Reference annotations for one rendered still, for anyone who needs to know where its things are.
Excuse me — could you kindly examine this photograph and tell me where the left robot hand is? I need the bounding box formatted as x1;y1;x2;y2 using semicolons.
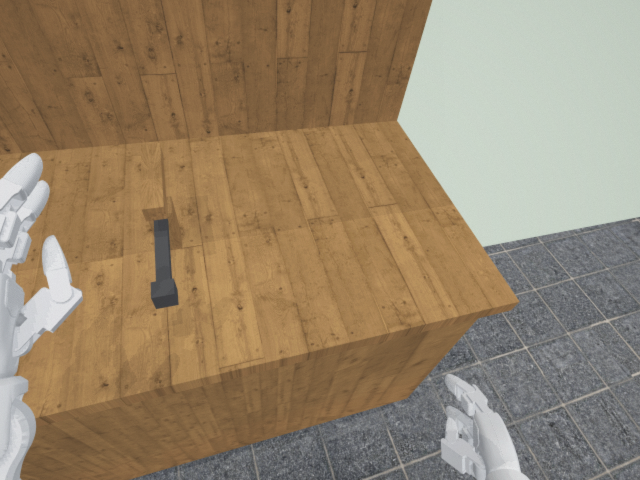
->
0;153;83;379

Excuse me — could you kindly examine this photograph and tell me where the tap lever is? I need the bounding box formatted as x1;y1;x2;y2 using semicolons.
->
151;219;179;309

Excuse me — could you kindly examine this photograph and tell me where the right robot hand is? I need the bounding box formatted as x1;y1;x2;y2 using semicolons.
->
441;374;521;480

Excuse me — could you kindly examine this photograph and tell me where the left robot forearm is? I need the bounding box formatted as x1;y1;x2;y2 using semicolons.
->
0;376;36;480

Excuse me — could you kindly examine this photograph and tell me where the counter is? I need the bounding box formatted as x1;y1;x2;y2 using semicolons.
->
0;0;520;480

